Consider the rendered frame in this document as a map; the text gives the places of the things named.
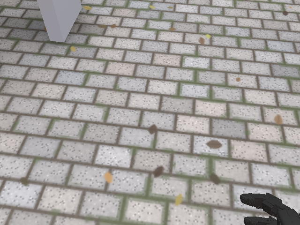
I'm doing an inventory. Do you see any robot right hand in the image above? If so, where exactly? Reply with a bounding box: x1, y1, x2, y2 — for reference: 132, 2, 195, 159
240, 192, 300, 225

